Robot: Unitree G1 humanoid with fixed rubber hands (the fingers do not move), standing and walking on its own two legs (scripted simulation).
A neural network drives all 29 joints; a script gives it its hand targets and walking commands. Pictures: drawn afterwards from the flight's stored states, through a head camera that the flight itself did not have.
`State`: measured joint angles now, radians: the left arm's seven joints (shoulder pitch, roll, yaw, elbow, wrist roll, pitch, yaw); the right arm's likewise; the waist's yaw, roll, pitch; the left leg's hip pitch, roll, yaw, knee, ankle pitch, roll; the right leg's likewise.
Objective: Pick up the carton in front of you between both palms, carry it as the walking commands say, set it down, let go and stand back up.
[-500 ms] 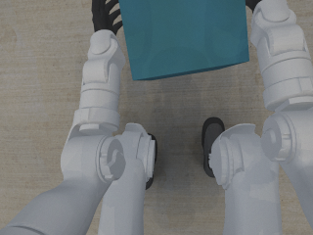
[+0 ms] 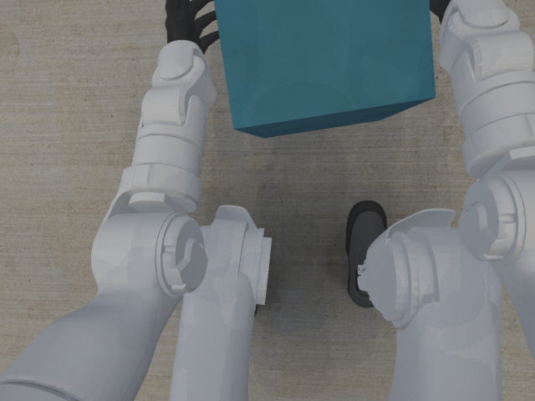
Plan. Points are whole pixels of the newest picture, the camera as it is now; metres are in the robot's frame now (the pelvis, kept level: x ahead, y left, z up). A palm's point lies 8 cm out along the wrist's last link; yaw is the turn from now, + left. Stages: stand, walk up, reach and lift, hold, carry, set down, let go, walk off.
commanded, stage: set down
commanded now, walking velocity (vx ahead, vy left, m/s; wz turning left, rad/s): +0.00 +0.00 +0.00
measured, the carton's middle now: (315, 50) +0.52 -0.04 -0.24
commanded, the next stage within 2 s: let go in 1.96 s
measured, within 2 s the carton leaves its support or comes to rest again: neither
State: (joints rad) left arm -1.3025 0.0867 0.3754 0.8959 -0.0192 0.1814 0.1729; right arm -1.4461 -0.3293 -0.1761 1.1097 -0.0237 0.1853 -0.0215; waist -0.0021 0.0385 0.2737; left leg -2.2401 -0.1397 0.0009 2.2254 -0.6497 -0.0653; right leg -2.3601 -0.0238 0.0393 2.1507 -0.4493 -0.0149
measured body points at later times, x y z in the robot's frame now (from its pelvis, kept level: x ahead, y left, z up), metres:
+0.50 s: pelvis +0.00 +0.00 +0.00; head +0.35 -0.04 +0.26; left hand +0.54 +0.12 -0.16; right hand +0.55 -0.20 -0.17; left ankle +0.10 +0.12 -0.33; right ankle +0.14 -0.12 -0.33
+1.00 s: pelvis +0.00 +0.00 +0.00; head +0.37 -0.03 +0.26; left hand +0.54 +0.15 -0.16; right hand +0.56 -0.23 -0.17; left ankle +0.10 +0.12 -0.33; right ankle +0.14 -0.12 -0.33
